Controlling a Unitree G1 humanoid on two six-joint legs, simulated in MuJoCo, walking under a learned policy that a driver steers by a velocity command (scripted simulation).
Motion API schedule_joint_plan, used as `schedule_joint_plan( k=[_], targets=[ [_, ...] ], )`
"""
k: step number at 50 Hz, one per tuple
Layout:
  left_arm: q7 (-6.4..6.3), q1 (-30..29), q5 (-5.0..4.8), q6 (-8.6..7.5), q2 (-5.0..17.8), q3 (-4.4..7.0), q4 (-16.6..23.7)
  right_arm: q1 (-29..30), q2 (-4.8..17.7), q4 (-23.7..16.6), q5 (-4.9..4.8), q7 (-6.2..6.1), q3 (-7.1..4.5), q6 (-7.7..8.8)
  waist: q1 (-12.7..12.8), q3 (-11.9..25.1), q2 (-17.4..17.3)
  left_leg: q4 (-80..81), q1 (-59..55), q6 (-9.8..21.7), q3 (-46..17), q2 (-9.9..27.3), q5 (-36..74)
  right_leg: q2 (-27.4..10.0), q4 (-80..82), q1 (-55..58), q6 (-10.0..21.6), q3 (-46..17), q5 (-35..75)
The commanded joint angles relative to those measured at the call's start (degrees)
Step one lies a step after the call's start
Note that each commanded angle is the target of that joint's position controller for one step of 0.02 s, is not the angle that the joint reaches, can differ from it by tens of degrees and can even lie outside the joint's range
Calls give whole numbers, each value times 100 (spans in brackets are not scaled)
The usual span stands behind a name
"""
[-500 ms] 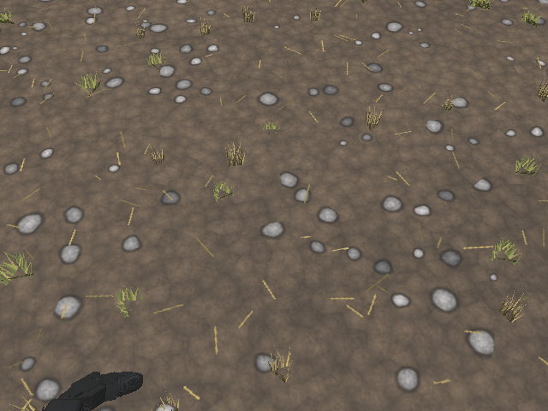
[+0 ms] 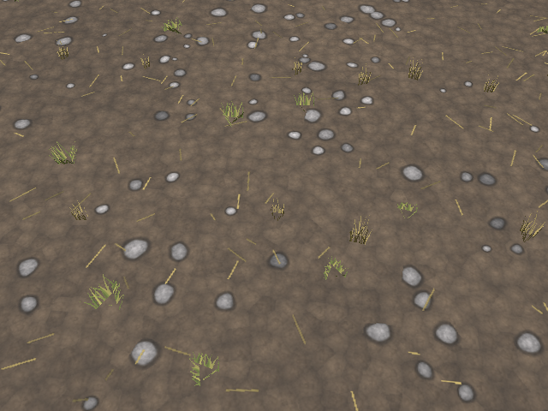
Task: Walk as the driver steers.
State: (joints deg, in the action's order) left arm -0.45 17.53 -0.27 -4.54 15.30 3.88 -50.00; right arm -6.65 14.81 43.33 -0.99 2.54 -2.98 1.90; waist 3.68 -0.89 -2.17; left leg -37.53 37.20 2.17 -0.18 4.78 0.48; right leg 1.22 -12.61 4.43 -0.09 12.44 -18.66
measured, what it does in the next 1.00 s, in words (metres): walks ahead, turning left: left foot, then right foot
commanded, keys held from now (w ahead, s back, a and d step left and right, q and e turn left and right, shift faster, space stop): w+q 0.44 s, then w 0.30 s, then w+e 0.26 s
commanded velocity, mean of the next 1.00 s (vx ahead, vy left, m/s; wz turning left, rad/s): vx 0.50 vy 0.00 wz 0.30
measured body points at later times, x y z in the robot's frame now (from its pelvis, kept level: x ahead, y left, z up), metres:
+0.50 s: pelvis +0.29 +0.04 +0.00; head +0.32 +0.07 +0.45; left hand +0.45 +0.34 -0.08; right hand +0.41 -0.23 -0.10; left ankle +0.18 +0.11 -0.73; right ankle +0.50 -0.06 -0.70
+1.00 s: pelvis +0.55 +0.11 +0.01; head +0.58 +0.12 +0.46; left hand +0.44 +0.37 -0.12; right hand +0.85 -0.02 -0.06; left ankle +0.64 +0.29 -0.71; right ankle +0.50 -0.03 -0.73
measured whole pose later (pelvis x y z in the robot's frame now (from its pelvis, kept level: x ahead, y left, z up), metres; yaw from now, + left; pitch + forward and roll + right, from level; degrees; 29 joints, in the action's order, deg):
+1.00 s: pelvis +0.55 +0.11 +0.01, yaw +16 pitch +2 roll -1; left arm 0.2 24.0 -1.7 -3.4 15.6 3.3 -49.7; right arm -1.6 14.4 36.4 -0.8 1.3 -2.1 5.0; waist 7.1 -1.1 -1.7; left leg -29.7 30.3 -1.0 -3.8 2.1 -2.1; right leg 2.2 -18.6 -3.4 0.9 -3.8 -17.5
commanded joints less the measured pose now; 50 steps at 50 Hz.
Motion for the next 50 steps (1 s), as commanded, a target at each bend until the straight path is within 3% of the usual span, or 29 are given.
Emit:
schedule_joint_plan(
  k=[1,2,3,4,5,6,7,8,9,10,11,15,19,22,26,27,28,29,30,31,32,33,34,35,37,40,42,47,50],
  targets=[
    [-73,-73,-81,82,1139,289,224,527,457,-692,-1,94,-120,69,-125,-239,619,165,24,261,380,-226,-765,-1816,-402,238,712,-267,4443],
    [-103,-136,-95,126,1225,314,247,244,575,-676,0,96,-188,49,-312,1,747,134,-458,378,573,-444,-1073,-1791,-919,269,640,-187,5444],
    [-128,-230,-103,176,1273,322,265,-416,770,-546,-15,82,-308,37,-705,360,749,306,-1341,539,696,-687,-1092,-1674,-1832,104,529,-74,6018],
    [-150,-255,-97,181,1186,277,302,-1365,1128,-304,-28,4,-507,20,-1177,854,544,652,-2847,771,541,-842,-733,-1403,-3165,-616,321,52,5553],
    [-133,-42,83,106,706,121,494,-1961,1725,-187,-36,-132,-675,-29,-1166,1373,-545,755,-4710,1327,-1510,384,-680,-887,-5178,-2580,21,76,2463],
    [-41,143,84,-119,314,-49,721,-1686,1903,-389,-35,-101,-630,49,-723,2131,-1283,1750,-5941,2359,-4649,1469,-1383,248,-6741,-4374,-188,-1110,-1508],
    [63,-446,-118,-309,810,63,807,-1722,1406,-417,-1,-72,-492,96,-1078,1995,-575,2016,-5892,2067,-4277,1362,-1587,-126,-6916,-4996,-50,-1869,-1248],
    [97,-761,-218,-401,835,53,920,-1523,1147,-415,-1,-80,-424,140,-999,1280,-337,2002,-5186,1822,-3385,1144,-1330,-366,-6596,-5142,81,-1767,-783],
    [54,-812,-111,-427,758,47,888,-1140,1021,-465,-6,-82,-382,158,-706,790,193,2041,-4276,1601,-2753,874,-822,-615,-6008,-4874,94,-1725,-382],
    [14,-815,25,-383,853,108,852,-832,812,-553,21,-101,-316,166,-519,560,158,2137,-3625,1492,-2334,693,-257,-765,-5551,-4496,53,-1708,-155],
    [22,-712,58,-306,856,132,846,-681,760,-652,71,-126,-283,162,-361,466,48,2276,-3192,1487,-2181,579,34,-822,-5380,-4181,4,-1726,1],
    [-4,-930,127,-125,599,80,998,-829,1016,-651,32,-254,-358,191,-311,257,25,2491,-2492,1490,-1651,339,717,-708,-4263,-4069,-337,-1545,695],
    [54,-1770,84,-162,401,-18,1220,-1131,1062,-557,-18,-342,-378,126,-647,134,-208,2358,-2266,1120,-1361,-24,103,-353,-2496,-3648,-402,-1494,2142],
    [128,-2156,-2,-218,502,-2,1375,-1402,1076,-447,-50,-350,-389,85,-803,88,-298,2158,-2447,1026,-1709,106,-319,-180,-1906,-3404,-344,-1568,2371],
    [224,-1914,5,-326,719,76,1343,-1501,953,-341,-9,-383,-360,45,-671,115,-504,1577,-3185,895,-2153,454,-153,-209,-1532,-3167,-26,-1594,1783],
    [214,-1590,22,-350,764,116,1260,-1426,922,-350,-2,-377,-348,31,-477,196,-560,1305,-3220,814,-2124,378,286,-139,-1337,-2739,112,-1459,1686],
    [186,-1055,79,-378,924,199,1129,-1385,771,-387,18,-358,-292,36,-220,554,-493,639,-3133,664,-1932,84,848,-206,-1261,-1875,315,-1468,1721],
    [154,-193,153,-387,1203,270,1042,-1367,556,-501,101,-346,-188,50,151,1339,-2,-845,-2463,454,-1544,-246,155,-1040,-1446,-432,693,-2321,1763],
    [181,491,167,-310,1667,418,752,-2292,216,-509,-69,-341,-89,114,-115,2033,1898,-2837,-348,-17,-896,-1114,-2472,-2207,-1014,1504,1730,-4911,555],
    [225,544,-44,-290,1173,304,723,-2213,652,-407,-107,-349,-128,153,29,1753,1654,-3592,529,-56,-1145,-890,-3323,-2387,-494,1499,1745,-5851,-904],
    [204,228,-65,-257,843,205,788,-1499,967,-496,-111,-336,-211,161,163,916,1023,-3811,821,-48,-1133,-653,-2838,-2165,-391,799,1488,-5056,-1039],
    [188,-93,18,-206,764,151,859,-1043,932,-614,-44,-342,-194,169,76,528,586,-3678,701,-42,-873,-427,-2432,-1925,-331,99,1324,-4350,-512],
    [185,-290,55,-175,656,105,837,-762,862,-705,48,-324,-198,199,-35,164,460,-3301,620,-46,-758,-253,-2155,-1707,-191,-503,1305,-3871,118],
    [172,-375,104,-185,574,57,830,-789,786,-719,66,-298,-207,207,-201,133,615,-3004,323,-40,-706,-67,-1947,-1540,-91,-845,1244,-3529,619],
    [172,-349,58,-200,539,37,763,-945,581,-671,31,-267,-171,189,-322,187,790,-2560,37,-86,-535,23,-1878,-1362,85,-1094,1267,-3085,1219],
    [136,-174,-41,-176,833,105,643,-453,371,-872,123,-275,-78,224,-260,84,687,-1504,56,-232,-313,75,-1498,-1320,281,-1276,1414,-2777,1917],
    [95,-68,-78,-119,945,143,583,-74,275,-940,116,-247,-25,273,-157,55,642,-652,-201,-303,-252,-18,-827,-1166,300,-1391,1321,-2497,2001],
    [56,438,-156,12,1008,160,388,685,373,-1086,17,-145,-44,374,85,-30,698,564,-904,-402,-215,-356,4,-1150,25,-1392,1153,-2494,1785],
    [9,433,-163,95,1087,194,372,562,594,-1093,-9,-121,-141,453,-155,26,812,1057,-1515,-241,-265,-401,-294,-1279,-402,-1247,965,-2837,1539]
  ],
)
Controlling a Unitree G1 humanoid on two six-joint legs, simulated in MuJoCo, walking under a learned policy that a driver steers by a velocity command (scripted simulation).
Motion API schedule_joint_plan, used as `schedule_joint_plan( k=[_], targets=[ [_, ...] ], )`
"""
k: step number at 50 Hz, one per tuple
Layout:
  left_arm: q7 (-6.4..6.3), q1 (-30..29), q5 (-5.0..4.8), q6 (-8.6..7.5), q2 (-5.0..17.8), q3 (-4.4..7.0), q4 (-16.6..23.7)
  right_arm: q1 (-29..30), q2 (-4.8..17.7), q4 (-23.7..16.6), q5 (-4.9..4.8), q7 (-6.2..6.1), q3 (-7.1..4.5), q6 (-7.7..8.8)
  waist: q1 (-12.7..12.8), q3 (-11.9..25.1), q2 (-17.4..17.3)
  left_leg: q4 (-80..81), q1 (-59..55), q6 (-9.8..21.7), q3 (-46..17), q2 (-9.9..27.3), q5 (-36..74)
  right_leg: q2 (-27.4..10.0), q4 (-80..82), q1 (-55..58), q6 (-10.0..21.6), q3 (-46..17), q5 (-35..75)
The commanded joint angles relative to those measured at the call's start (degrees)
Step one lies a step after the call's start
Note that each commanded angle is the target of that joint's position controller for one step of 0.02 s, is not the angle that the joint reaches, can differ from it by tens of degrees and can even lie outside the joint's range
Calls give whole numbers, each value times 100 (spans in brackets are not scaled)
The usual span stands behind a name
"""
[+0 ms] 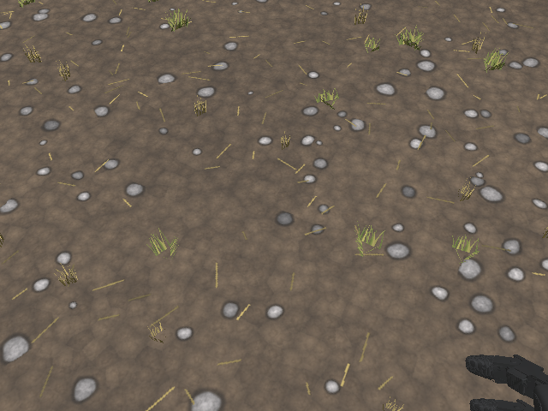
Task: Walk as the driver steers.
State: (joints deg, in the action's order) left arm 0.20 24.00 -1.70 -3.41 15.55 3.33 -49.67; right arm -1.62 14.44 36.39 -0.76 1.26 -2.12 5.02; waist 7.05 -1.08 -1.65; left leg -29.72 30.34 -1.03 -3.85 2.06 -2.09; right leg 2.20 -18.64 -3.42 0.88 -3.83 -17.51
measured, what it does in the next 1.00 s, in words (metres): walks ahead, turning right: left foot, then right foot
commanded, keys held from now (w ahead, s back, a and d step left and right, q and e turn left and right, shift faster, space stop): w+e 0.62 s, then w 0.08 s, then no key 0.30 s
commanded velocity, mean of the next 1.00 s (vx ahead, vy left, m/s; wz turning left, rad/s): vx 0.43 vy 0.00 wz -0.42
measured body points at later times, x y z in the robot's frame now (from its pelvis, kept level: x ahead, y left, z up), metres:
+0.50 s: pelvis +0.25 -0.02 -0.01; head +0.28 -0.03 +0.44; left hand +0.53 +0.14 -0.09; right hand +0.18 -0.31 -0.14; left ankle +0.14 +0.14 -0.74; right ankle +0.36 -0.18 -0.72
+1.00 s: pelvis +0.48 -0.13 -0.01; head +0.50 -0.14 +0.44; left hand +0.68 +0.09 -0.12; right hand +0.54 -0.43 -0.10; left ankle +0.67 -0.09 -0.73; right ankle +0.37 -0.17 -0.74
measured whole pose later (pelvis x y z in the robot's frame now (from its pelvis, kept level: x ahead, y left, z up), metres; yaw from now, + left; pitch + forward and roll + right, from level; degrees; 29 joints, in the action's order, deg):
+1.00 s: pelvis +0.48 -0.13 -0.01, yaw -28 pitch +1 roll -2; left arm -0.6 16.3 -0.2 -1.7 15.6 3.0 -44.5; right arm -5.1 15.4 42.6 1.1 1.6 -2.3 5.1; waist 3.2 -1.3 -2.7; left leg -29.0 29.2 0.3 -1.6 1.5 4.2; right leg 6.4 -23.4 -4.9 3.9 -3.8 -19.4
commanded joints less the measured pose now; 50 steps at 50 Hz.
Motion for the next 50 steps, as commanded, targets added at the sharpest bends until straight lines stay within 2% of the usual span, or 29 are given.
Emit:
schedule_joint_plan(
  k=[1,2,3,4,5,6,7,9,11,13,17,20,23,25,26,27,28,29,30,31,32,33,34,35,39,42,45,48,50],
  targets=[
    [-67,-256,-10,0,1013,234,349,-308,734,-287,-16,-16,-291,152,-715,197,743,468,-1443,192,165,-152,-93,-1249,-144,-577,751,-1155,1617],
    [-63,-293,32,-10,831,174,391,-930,954,-150,47,-70,-398,164,-1023,591,650,470,-2456,372,49,54,-154,-930,-935,-904,569,-953,1822],
    [-57,-385,168,-39,440,35,581,-1918,1368,-56,148,-139,-510,150,-1444,1450,-71,323,-3963,746,-1007,1181,-192,-500,-2691,-1829,318,-532,678],
    [-65,299,35,-135,98,-72,762,-2208,1712,84,179,-109,-578,52,-1129,2045,-1772,864,-5184,1563,-3284,2331,-1278,23,-4371,-3601,65,-39,-1647],
    [-77,153,-82,-141,660,60,642,-2139,1197,95,127,-91,-470,35,-1243,1627,-1182,1174,-4821,1569,-3582,2185,-2272,-301,-5163,-4197,19,-382,-1520],
    [-68,-304,-87,-119,890,140,719,-1871,894,86,82,-97,-373,39,-1261,947,-766,1254,-4209,1360,-2694,1963,-2149,-490,-5322,-4369,26,-356,-997],
    [-74,-491,-43,-81,824,150,727,-1528,734,88,104,-82,-307,42,-1097,626,-467,1398,-3586,1230,-2054,1696,-1601,-667,-5241,-4160,-13,-259,-569],
    [-39,-612,8,20,661,171,797,-1117,524,160,150,-63,-250,67,-820,183,-552,1753,-2712,1138,-1170,1372,-797,-907,-4888,-3792,-66,-254,-103],
    [-9,-681,-3,119,445,137,876,-1025,564,253,136,-73,-293,131,-714,75,-496,2004,-2377,1179,-654,1331,-224,-966,-4709,-3637,-128,-185,142],
    [8,-888,31,170,375,121,1009,-1056,704,362,135,-103,-352,166,-688,-2,-312,2128,-2347,1242,-258,1378,225,-992,-4351,-3777,-199,-201,479],
    [136,-1440,40,150,285,57,1202,-1140,931,526,122,-160,-422,128,-833,-105,-178,2192,-2445,1121,579,1248,546,-940,-3084,-3620,-168,-3,1599],
    [236,-2015,49,138,280,25,1424,-1364,1105,662,56,-185,-472,68,-1030,-262,-108,2163,-2669,1005,944,1313,517,-848,-2354,-3469,-43,264,1858],
    [310,-2359,44,159,386,51,1648,-1543,1253,799,-41,-184,-529,-27,-1074,-370,-136,1899,-3182,864,1154,1472,862,-748,-1958,-3464,170,466,1401],
    [333,-2218,68,184,541,132,1716,-1523,1424,821,-85,-204,-575,-105,-888,-158,-286,1238,-3411,740,1362,1479,2505,-436,-1847,-2945,393,786,802],
    [322,-1798,73,202,693,226,1647,-1490,1504,817,-111,-219,-594,-154,-617,139,-341,520,-3404,659,1494,1412,3447,-179,-1774,-2306,534,979,590],
    [280,-903,54,219,953,393,1409,-1436,1450,797,-127,-240,-562,-194,-121,598,-233,-650,-3030,491,1693,1203,3738,115,-1428,-1047,734,1077,880],
    [166,98,32,274,1434,603,1164,-1548,1221,711,8,-266,-460,-171,269,1140,286,-2394,-1656,209,1721,967,2220,-321,-1343,761,1045,142,1057],
    [128,-146,-16,225,2112,662,1230,-2037,376,341,242,-198,-182,-26,-492,1565,1852,-4409,909,-158,1206,-213,-3038,-1804,-693,2415,2100,-3223,64],
    [161,49,25,132,1667,522,1425,-1493,826,310,24,-124,-225,184,-24,2282,1144,-5006,1469,-67,-106,-270,-3247,-2144,117,2672,2276,-4430,-656],
    [182,-120,73,47,1331,424,1337,-975,1088,155,-181,-85,-294,278,23,1459,832,-4922,1909,56,-108,-25,-2678,-1993,202,2178,1980,-3616,-243],
    [170,-429,60,10,1134,358,1335,-960,1005,206,-120,-112,-254,325,-220,1008,467,-4439,1695,136,-68,249,-2155,-1769,158,1364,1767,-2855,314],
    [151,-843,88,9,909,284,1392,-996,1013,304,28,-153,-275,317,-464,698,314,-3963,1275,109,-39,450,-1837,-1564,164,568,1599,-2258,1002],
    [130,-1091,166,1,733,212,1477,-1129,1050,364,73,-149,-309,251,-670,599,426,-3712,829,92,-70,582,-1625,-1418,281,16,1537,-1888,1583],
    [117,-1179,198,-11,691,193,1496,-1220,1014,394,83,-135,-314,174,-768,573,477,-3553,578,51,-44,601,-1515,-1356,410,-289,1542,-1733,1868],
    [4,-1114,202,-67,892,224,1270,-1022,682,368,182,-176,-222,-2,-839,300,377,-2536,320,-234,218,426,-845,-1116,422,-935,1444,-658,4396],
    [-80,-968,153,7,865,206,1102,-538,503,315,155,-112,-133,23,-606,337,528,-1182,-117,-189,344,186,477,-770,305,-967,1076,-140,4345],
    [-109,-723,152,67,863,183,900,-206,559,257,103,-18,-136,54,-418,371,599,-470,-351,-98,278,18,1080,-935,188,-643,996,-324,3786],
    [-102,-756,156,112,813,161,775,-200,748,237,168,40,-204,76,-481,341,648,-70,-327,134,177,-27,509,-1173,-317,-154,947,-667,3685],
    [-109,-908,131,145,747,135,731,-641,816,390,237,35,-251,112,-771,459,583,530,-972,352,288,-122,895,-1000,-972,-88,751,-692,3728]
  ],
)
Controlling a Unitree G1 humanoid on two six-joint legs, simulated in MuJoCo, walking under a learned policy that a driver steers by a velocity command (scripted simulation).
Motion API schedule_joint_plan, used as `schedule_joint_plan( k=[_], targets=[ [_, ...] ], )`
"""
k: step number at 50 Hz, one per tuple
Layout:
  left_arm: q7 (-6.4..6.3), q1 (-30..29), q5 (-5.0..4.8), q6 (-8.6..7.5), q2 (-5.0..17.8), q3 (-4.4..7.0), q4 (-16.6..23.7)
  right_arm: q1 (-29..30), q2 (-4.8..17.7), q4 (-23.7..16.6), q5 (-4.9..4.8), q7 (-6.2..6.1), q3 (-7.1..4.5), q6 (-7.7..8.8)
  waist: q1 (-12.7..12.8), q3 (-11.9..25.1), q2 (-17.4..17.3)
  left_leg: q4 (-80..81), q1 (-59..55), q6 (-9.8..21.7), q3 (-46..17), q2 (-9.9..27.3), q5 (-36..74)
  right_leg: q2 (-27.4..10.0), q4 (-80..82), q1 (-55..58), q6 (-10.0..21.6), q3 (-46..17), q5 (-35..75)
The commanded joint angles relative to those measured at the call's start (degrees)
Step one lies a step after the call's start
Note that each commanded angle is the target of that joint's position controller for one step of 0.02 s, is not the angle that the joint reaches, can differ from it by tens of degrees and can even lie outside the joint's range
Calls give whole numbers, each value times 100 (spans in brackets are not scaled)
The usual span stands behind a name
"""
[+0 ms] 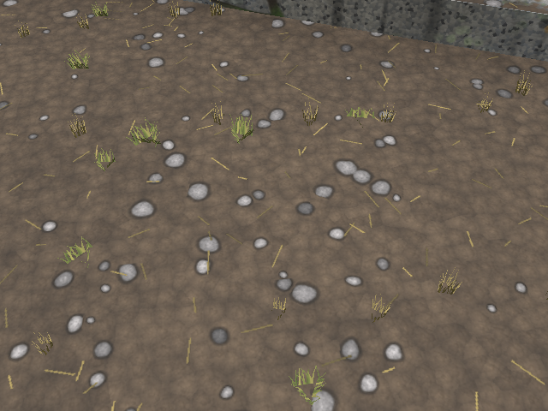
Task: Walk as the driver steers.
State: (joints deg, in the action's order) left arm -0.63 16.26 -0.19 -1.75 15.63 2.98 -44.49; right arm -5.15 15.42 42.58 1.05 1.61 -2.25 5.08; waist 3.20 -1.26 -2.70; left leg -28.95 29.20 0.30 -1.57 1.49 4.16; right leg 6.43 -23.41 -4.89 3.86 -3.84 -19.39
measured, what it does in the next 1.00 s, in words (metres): walks ahead: left foot, then right foot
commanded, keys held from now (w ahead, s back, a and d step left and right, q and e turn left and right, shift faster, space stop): no key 0.18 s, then w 0.82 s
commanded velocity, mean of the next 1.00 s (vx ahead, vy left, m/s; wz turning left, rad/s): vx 0.33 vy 0.00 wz -0.03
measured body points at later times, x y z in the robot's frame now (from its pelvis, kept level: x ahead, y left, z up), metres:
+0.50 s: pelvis +0.11 +0.01 +0.01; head +0.12 -0.01 +0.46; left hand +0.09 +0.28 -0.11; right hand +0.28 -0.26 -0.09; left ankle +0.16 +0.14 -0.69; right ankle +0.05 -0.12 -0.73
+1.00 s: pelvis +0.32 +0.05 +0.01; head +0.35 +0.05 +0.46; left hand +0.51 +0.31 -0.09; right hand +0.33 -0.22 -0.12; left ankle +0.25 +0.15 -0.73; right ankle +0.50 -0.11 -0.68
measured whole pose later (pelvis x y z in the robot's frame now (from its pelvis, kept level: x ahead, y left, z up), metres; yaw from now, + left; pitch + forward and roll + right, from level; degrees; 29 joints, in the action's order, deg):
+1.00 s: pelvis +0.32 +0.05 +0.01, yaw +0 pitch +2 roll +2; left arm 0.3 6.2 -0.5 -4.7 15.9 3.5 -46.2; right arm -20.4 15.0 53.4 -0.5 0.4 -2.8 4.2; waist -4.0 -0.5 2.0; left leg -11.8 0.8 2.9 2.3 -3.6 -12.7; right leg -6.9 -40.3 -38.0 -0.5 -1.6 -0.3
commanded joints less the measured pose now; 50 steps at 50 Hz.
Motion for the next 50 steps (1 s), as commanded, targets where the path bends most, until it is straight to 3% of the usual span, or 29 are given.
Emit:
schedule_joint_plan(
  k=[1,2,3,4,6,8,10,12,15,16,17,18,19,20,22,24,26,29,31,33,34,35,36,37,38,39,41,46,50],
  targets=[
    [-29,0,49,-41,649,142,236,-505,952,-193,118,-44,-283,133,-391,783,387,426,-1692,397,-244,296,2279,-1045,-1069,-180,202,-537,3552],
    [-17,645,130,-94,427,66,199,-639,1151,-246,217,-80,-282,118,-129,1455,-342,-66,-3240,1071,-1100,1204,4127,-612,-2019,-1155,-127,-433,1874],
    [-19,963,81,-74,353,5,29,-908,666,-153,160,-91,-178,19,-342,2085,-1016,12,-3864,1825,-1960,1941,4385,-359,-3116,-1707,-481,-307,-1070],
    [1,639,18,22,693,74,77,-978,399,-68,-6,-64,-79,-62,-455,1968,-819,297,-3635,1879,-2299,1963,3188,-443,-3574,-2000,-629,-412,-2185],
    [-60,123,-47,285,735,134,142,-448,492,-79,-66,-47,-67,-186,-357,1147,-228,816,-2638,1492,-2131,1672,457,-734,-3711,-2299,-769,-328,-1798],
    [-115,83,-23,480,570,125,99,196,577,-164,3,-60,-78,-290,-129,595,-456,1299,-1487,1107,-1633,1251,-1215,-911,-2709,-1774,-799,-158,-1346],
    [-135,313,23,476,394,84,-96,267,666,-124,25,-103,-125,-380,-89,641,-677,1526,-965,969,-1145,883,-2106,-762,-1853,-975,-739,168,-641],
    [-100,559,65,407,463,126,-274,183,924,-57,-123,-180,-221,-441,-5,767,-736,1707,-726,885,-1001,807,-3372,-552,-1280,-406,-555,580,245],
    [-77,652,148,277,399,115,-379,206,767,-29,-193,-250,-199,-465,93,493,-589,1667,-306,583,-958,739,-4305,-612,-834,-177,-148,651,-156],
    [-98,759,165,216,505,125,-410,322,582,-86,-207,-249,-159,-449,143,280,-195,1164,-111,398,-720,524,-4163,-993,-151,-236,123,111,-698],
    [-128,1000,136,164,852,212,-510,611,323,-235,-221,-245,-106,-384,224,31,700,34,258,74,43,-55,-3603,-1639,728,-461,551,-989,-2008],
    [-128,882,51,92,1271,330,-487,727,302,-314,-273,-221,-106,-265,215,-423,1713,-1172,778,0,463,-493,-2847,-2412,1665,-569,965,-2431,-2767],
    [-162,544,104,-38,1168,295,-381,672,540,-304,-287,-200,-192,-163,106,-689,1675,-1872,1194,119,25,-188,-2757,-2664,1814,-483,1059,-2750,-2228],
    [-166,447,92,-161,903,234,-357,430,613,-190,-283,-161,-242,-97,-36,-597,1445,-2135,1536,195,-100,-82,-2602,-2562,1665,-62,952,-2472,-1557],
    [-122,601,-59,-266,705,199,-434,439,473,-115,-196,-87,-217,-9,15,-354,1022,-1962,1868,225,-98,111,-2175,-2326,1441,775,708,-1817,-347],
    [-92,776,-59,-250,591,162,-533,735,231,-156,-189,10,-136,28,129,-203,957,-1355,1323,133,170,75,-1748,-2024,1391,743,565,-1135,477],
    [-68,866,-31,-204,729,198,-573,916,133,-198,-223,88,-74,14,208,-175,1106,-798,608,55,384,-35,-1524,-1872,1398,371,544,-739,683],
    [-18,944,-82,-169,976,273,-636,979,313,-219,-270,123,-70,-28,196,-277,1182,-277,-208,72,505,-126,-1415,-1973,1358,-83,591,-672,653],
    [-5,837,-131,-155,1033,297,-667,653,488,-114,-270,98,-119,-42,-68,-251,1136,42,-889,199,511,-155,-1224,-2042,1153,-287,493,-635,881],
    [-12,677,-110,-174,934,260,-654,-433,828,246,-256,-8,-294,-73,-627,235,920,219,-2413,424,474,-212,-1274,-1755,67,-687,238,-232,2117],
    [-10,549,-22,-206,650,160,-524,-1383,1218,439,-206,-82,-422,-79,-1041,925,200,301,-3756,746,-602,679,-1467,-1379,-1645,-1484,-38,204,1789],
    [-39,822,-36,-330,75,4,-304,-1904,1748,571,-151,-70,-532,-136,-1007,1557,-1536,1131,-5012,1575,-3106,1951,-2654,-560,-3624,-3304,-396,543,-554],
    [-32,620,-131,-431,576,130,-338,-1741,1300,565,-170,-37,-393,-98,-1020,1247,-1013,1518,-4640,1635,-3713,2008,-3336,-754,-4591,-3891,-369,-125,-1189],
    [9,358,-232,-490,796,203,-268,-1317,1041,493,-175,-33,-300,-62,-851,615,-756,1571,-4086,1469,-3047,1865,-3218,-1047,-4819,-4204,-231,-140,-737],
    [1,224,-225,-499,747,198,-290,-983,870,412,-145,-22,-252,-35,-692,331,-402,1664,-3530,1351,-2454,1608,-2725,-1267,-4713,-4045,-188,-35,-234],
    [-13,113,-151,-489,668,209,-276,-759,727,374,-112,-2,-215,-17,-573,89,-223,1788,-3064,1310,-2033,1414,-2185,-1392,-4446,-3924,-199,-1,115],
    [-4,166,-86,-404,472,205,-292,-627,573,396,-67,-7,-173,4,-345,29,-330,2022,-2502,1246,-1435,1164,-1429,-1530,-4073,-3432,-241,3,469],
    [36,-663,3,-320,242,111,20,-933,807,595,-122,-117,-236,23,-396,-217,-55,2273,-2184,1275,-645,1013,-383,-1457,-2391,-3481,-468,172,1546],
    [161,-1496,-60,-363,192,16,244,-1346,961,772,-202,-175,-270,1,-656,-325,-26,2319,-2134,1150,-304,960,-454,-1177,-1169,-2939,-441,372,2458]
  ],
)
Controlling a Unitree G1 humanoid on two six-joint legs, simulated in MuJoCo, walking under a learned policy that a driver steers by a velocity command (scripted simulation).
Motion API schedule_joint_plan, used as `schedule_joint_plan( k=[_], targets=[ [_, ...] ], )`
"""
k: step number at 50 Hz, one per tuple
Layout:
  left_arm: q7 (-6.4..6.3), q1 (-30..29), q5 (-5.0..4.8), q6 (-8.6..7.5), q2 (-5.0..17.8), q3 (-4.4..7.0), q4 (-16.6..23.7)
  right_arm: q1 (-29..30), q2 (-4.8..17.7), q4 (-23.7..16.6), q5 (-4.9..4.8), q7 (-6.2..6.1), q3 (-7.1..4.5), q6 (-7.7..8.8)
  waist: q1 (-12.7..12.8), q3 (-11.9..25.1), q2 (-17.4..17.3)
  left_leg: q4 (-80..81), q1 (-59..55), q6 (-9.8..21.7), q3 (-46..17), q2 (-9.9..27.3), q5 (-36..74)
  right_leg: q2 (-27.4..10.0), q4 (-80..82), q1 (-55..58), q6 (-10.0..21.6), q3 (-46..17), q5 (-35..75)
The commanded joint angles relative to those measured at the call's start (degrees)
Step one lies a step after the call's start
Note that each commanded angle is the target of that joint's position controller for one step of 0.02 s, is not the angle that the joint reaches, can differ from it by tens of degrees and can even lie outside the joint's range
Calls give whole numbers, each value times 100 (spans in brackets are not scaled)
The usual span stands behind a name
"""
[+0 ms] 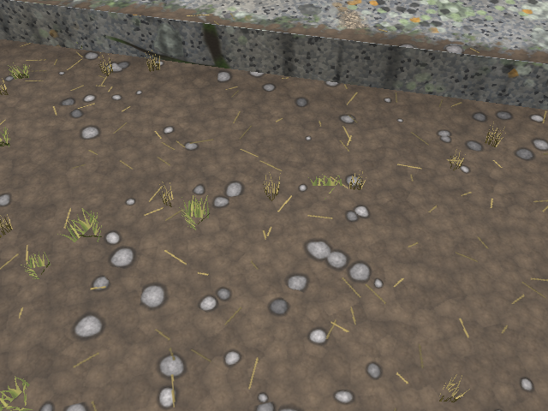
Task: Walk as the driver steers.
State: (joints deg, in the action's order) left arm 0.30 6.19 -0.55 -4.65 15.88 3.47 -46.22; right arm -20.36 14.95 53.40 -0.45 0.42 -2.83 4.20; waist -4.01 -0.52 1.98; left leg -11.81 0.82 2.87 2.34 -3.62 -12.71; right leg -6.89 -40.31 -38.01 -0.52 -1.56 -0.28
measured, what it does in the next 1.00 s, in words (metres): walks ahead, turning left: right foot, then left foot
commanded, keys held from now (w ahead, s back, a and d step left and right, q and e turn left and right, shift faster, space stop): w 0.18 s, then w+q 0.82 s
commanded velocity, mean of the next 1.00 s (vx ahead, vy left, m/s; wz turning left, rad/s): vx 0.50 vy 0.00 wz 0.35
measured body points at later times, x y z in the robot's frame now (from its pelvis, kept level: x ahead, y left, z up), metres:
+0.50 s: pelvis +0.28 -0.06 +0.00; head +0.29 -0.06 +0.45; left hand +0.29 +0.22 -0.13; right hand +0.44 -0.32 -0.12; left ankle +0.41 +0.14 -0.67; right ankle +0.24 -0.15 -0.75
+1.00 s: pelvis +0.55 +0.05 +0.00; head +0.58 +0.08 +0.45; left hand +0.63 +0.37 -0.09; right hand +0.72 -0.18 -0.11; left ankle +0.52 +0.10 -0.75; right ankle +0.74 -0.09 -0.68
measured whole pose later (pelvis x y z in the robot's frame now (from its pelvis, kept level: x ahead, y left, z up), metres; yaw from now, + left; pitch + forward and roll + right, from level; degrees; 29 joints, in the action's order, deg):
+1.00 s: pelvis +0.55 +0.05 +0.00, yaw +24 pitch +1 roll +0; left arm -0.3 3.7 0.8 -5.8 17.3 3.5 -43.6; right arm -17.8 15.2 44.5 -0.9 0.2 -4.1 2.9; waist -2.7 -2.6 1.5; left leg -19.0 9.6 5.9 -4.7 -6.8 -10.2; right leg -6.3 -48.8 -37.0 -3.2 -5.1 -8.8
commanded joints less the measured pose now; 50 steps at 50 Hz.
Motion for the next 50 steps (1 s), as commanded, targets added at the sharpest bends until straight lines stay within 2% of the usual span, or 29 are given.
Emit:
schedule_joint_plan(
  k=[1,4,6,7,8,9,10,11,12,13,14,16,20,23,26,31,34,35,36,37,38,39,40,41,42,43,45,48,50],
  targets=[
    [97,-634,-39,-76,198,-38,481,57,1021,-244,-76,-59,-217,76,35,-431,-486,562,549,876,-703,1550,1224,179,676,382,35,105,595],
    [181,-890,-46,-89,357,-17,637,-103,1064,-112,-105,-76,-247,-3,88,-443,-483,254,-112,755,-735,1820,1546,240,1015,338,236,20,245],
    [203,-624,-45,-95,534,49,600,-64,1154,-94,-94,-86,-277,-65,305,-210,-602,-243,-410,640,-690,1858,2598,417,1111,874,391,163,-209],
    [190,-94,-36,-93,692,141,458,9,1159,-102,-82,-91,-272,-106,621,136,-637,-949,-399,532,-528,1700,3537,601,1202,1648,525,342,-321],
    [143,864,-31,-81,957,283,168,-21,1021,-130,-39,-104,-209,-142,1032,746,-565,-2130,56,356,-301,1387,3697,613,1154,3017,708,352,-320],
    [79,1856,23,-47,1417,393,-6,-204,700,-278,126,-117,-72,-140,1250,1657,307,-4107,1318,146,-30,970,1795,-592,995,4771,1086,-1080,-338],
    [137,1927,38,-46,1607,401,-92,-947,3,-253,11,-48,115,-10,799,2294,1724,-5784,3366,-100,-462,-45,-1998,-1655,1959,6191,1945,-3878,-1909],
    [137,1732,-4,-67,988,251,-5,-414,754,-219,-158,-25,-49,97,1055,1757,892,-6314,3965,-3,-1078,279,-2021,-1494,2328,5777,1658,-3795,-2600],
    [107,1272,11,-95,788,179,64,144,986,-400,-279,-16,-127,157,991,945,623,-6266,4208,89,-968,547,-1443,-1331,2450,4985,1387,-2866,-2320],
    [99,860,52,-116,683,138,114,362,923,-419,-250,-58,-124,158,792,581,172,-6014,3951,67,-858,846,-903,-1139,2612,4203,1258,-2226,-1701],
    [103,591,87,-146,518,103,120,420,856,-402,-166,-83,-157,112,632,286,139,-5690,3742,28,-866,1010,-571,-937,2799,3639,1182,-1704,-1243],
    [104,423,150,-219,389,81,57,144,629,-303,-159,-78,-162,-48,382,212,311,-5463,3210,-30,-920,1174,-249,-754,3132,3083,1115,-1070,-812],
    [32,534,176,-283,567,142,-144,486,477,-459,-131,-96,-175,-219,339,-157,102,-4869,3754,-174,-1059,1167,489,-735,3457,2925,1162,-209,-158],
    [-46,585,174,-251,633,147,-215,821,449,-575,-84,-24,-182,-167,412,-243,78,-3944,3855,-224,-937,1075,1425,-594,3514,3084,1036,398,139],
    [-112,772,131,-199,740,163,-299,1440,316,-796,-48,84,-109,-134,652,-419,-27,-3099,3741,-200,-487,1027,1916,-579,3575,3254,940,849,273],
    [-138,1235,22,37,892,232,-506,2152,267,-1285,-68,271,-52,-136,855,-597,-57,-2448,4176,20,-95,896,1233,-941,3027,4460,898,1147,1213],
    [-200,1027,-30,173,1125,303,-415,1769,525,-1395,-86,338,-182,-174,456,-137,268,-2437,3230,325,398,403,360,-978,1953,4699,717,1376,3895],
    [-224,950,-32,226,1185,318,-379,1203,717,-1297,-108,328,-295,-190,119,196,336,-2423,2488,472,512,169,162,-913,1125,4586,638,1438,4526],
    [-243,831,-53,250,1175,301,-328,275,1032,-1077,-122,262,-480,-197,-394,668,215,-2002,1108,700,439,-38,486,-692,-109,4015,450,1549,4217],
    [-239,950,81,183,921,200,-203,-520,1575,-905,-121,117,-669,-267,-611,1211,-597,-1858,-636,1066,-1021,826,456,-372,-1941,2498,185,1558,1894],
    [-140,1282,139,-25,182,-16,100,-135,1925,-1088,-144,98,-688,-230,82,1708,-1787,-979,-2251,2245,-4484,2158,-482,1039,-3954,27,-176,755,-3107],
    [-27,730,-70,-296,680,58,191,-276,1465,-1147,-73,131,-533,-167,-321,2020,-1023,-445,-2404,2159,-4871,2271,-681,816,-4265,-589,2,-449,-3179],
    [21,302,-245,-414,796,86,348,-122,1161,-1133,-34,127,-459,-96,-310,1299,-751,-452,-1862,1888,-3957,2087,-333,539,-4020,-871,155,-416,-2737],
    [-11,268,-171,-455,722,75,330,247,992,-1168,-55,145,-412,-37,4,708,-168,-444,-929,1654,-3217,1796,320,264,-3375,-662,188,-380,-2294],
    [-71,188,20,-406,763,129,248,599,711,-1232,-55,138,-331,-19,179,436,1,-349,-277,1401,-2622,1496,828,73,-2828,-270,186,-323,-2008],
    [-64,383,53,-335,781,155,268,774,747,-1341,15,103,-315,-10,400,383,-349,-239,207,1505,-2541,1475,1268,16,-2664,82,100,-373,-1850],
    [-61,486,117,-209,744,170,286,795,796,-1382,-25,52,-328,0,507,265,-319,-87,712,1526,-2253,1341,1767,-12,-2161,328,-114,-298,-1733],
    [-86,-112,155,-134,522,99,512,539,1051,-1337,-47,-74,-394,-12,360,39,-309,-14,1128,1363,-1816,1077,1975,143,-966,250,-354,-125,-842],
    [-56,-508,141,-152,390,44,634,401,1073,-1311,-67,-119,-406,-58,198,14,-473,-100,1312,1130,-1576,815,1666,349,-6,550,-375,-84,-1]
  ],
)
Keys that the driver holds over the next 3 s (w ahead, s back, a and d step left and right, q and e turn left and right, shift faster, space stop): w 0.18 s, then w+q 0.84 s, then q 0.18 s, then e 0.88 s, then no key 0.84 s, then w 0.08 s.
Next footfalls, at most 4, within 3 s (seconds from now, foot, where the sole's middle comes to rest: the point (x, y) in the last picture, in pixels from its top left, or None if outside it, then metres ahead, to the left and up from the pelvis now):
0.16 right None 0.28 -0.15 -0.78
0.72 left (221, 389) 0.55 0.12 -0.78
1.20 right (239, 269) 0.90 0.06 -0.78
1.54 left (173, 323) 0.74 0.24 -0.78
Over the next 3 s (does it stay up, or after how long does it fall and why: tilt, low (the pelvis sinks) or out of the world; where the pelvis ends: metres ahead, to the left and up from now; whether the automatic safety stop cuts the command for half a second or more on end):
stays up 0.81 0.12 -0.01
